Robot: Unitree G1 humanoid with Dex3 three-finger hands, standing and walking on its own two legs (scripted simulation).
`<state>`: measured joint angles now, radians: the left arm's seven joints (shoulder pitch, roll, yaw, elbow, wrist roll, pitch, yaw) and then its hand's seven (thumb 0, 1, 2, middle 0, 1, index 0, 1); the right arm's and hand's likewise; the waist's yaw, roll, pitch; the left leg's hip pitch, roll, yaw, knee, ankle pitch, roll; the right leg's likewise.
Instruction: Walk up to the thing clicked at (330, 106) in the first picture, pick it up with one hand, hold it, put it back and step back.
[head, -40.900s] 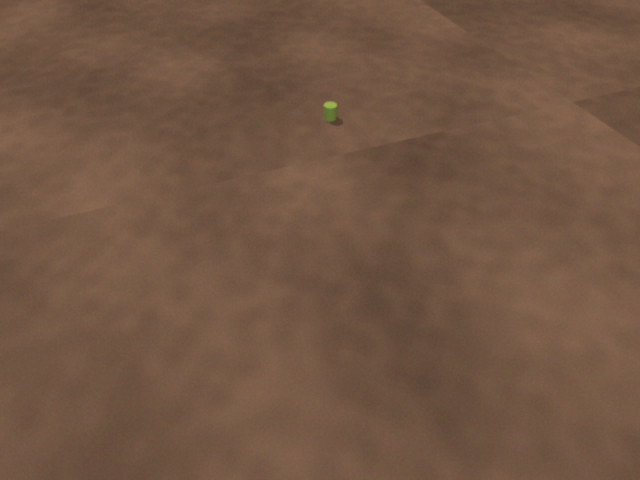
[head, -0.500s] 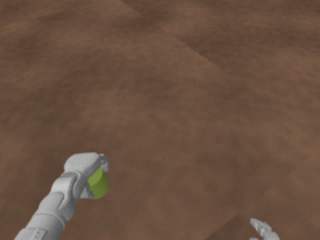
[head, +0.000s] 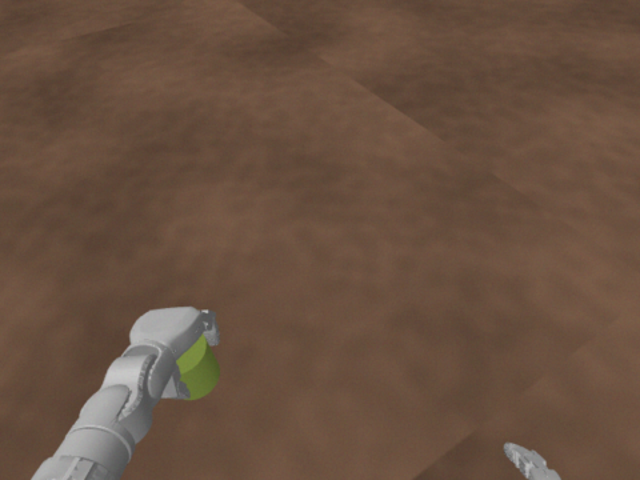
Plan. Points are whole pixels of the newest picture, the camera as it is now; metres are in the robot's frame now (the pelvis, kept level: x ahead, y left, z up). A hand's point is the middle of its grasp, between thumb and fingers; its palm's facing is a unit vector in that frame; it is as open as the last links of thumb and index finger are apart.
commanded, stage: crouch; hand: left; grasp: from above
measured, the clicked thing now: (187, 363) +0.31 +0.22 -0.07
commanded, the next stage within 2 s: lower in 1.94 s
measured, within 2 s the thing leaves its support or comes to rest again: neither
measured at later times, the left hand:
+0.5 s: hand (200, 392) +0.30 +0.23 -0.17, palm faces -0.45 +0.01 -0.89, open 9.7 cm
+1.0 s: hand (228, 415) +0.34 +0.24 -0.42, palm faces -0.46 -0.01 -0.89, open 9.7 cm
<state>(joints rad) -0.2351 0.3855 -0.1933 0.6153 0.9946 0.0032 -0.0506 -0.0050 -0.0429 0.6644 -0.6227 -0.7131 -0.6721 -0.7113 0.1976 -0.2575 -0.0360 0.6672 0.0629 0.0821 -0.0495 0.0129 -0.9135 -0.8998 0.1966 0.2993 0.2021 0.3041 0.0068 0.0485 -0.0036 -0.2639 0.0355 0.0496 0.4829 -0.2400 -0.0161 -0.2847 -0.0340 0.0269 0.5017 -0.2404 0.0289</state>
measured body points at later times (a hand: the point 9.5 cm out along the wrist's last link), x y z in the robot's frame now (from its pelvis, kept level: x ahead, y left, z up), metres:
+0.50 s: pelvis -0.03 +0.00 -0.06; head +0.06 +0.01 +0.38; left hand +0.32 +0.23 -0.12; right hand +0.07 -0.28 -0.18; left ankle +0.01 +0.13 -0.74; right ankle +0.01 -0.14 -0.74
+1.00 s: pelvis -0.07 +0.01 -0.27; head +0.12 +0.03 +0.14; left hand +0.36 +0.24 -0.36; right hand -0.02 -0.26 -0.39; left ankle +0.00 +0.13 -0.74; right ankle +0.01 -0.14 -0.74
